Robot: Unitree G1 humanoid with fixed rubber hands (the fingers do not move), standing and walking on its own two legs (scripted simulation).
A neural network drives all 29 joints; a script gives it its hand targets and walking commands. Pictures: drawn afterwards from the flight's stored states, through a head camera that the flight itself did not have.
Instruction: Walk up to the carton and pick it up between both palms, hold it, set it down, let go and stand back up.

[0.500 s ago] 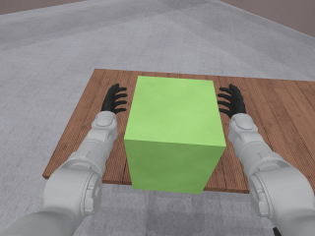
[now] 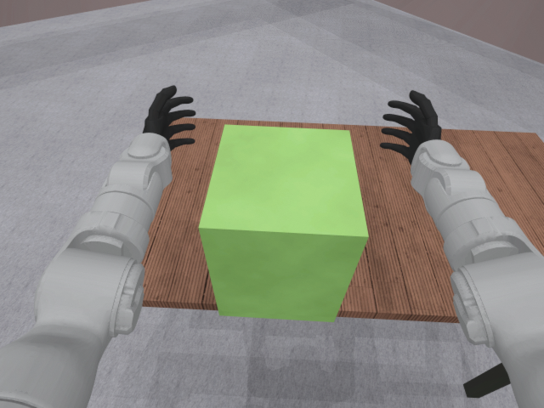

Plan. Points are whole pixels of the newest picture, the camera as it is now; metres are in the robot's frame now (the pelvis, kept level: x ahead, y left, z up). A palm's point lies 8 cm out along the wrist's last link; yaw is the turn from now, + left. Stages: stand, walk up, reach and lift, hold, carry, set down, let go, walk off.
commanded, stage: set down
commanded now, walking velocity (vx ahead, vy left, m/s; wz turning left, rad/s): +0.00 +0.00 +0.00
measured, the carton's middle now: (281, 227) +0.41 +0.03 +0.04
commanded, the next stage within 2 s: none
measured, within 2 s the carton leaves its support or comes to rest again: neither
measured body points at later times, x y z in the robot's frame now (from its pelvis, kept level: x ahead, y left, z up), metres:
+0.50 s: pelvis +0.01 +0.00 +0.01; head +0.00 +0.01 +0.46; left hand +0.44 +0.24 +0.26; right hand +0.47 -0.18 +0.26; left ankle +0.01 +0.15 -0.74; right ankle +0.03 -0.12 -0.74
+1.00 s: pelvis +0.00 +0.00 +0.00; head -0.02 +0.02 +0.45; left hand +0.38 +0.24 +0.16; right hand +0.40 -0.17 +0.16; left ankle +0.01 +0.15 -0.74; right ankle +0.03 -0.12 -0.74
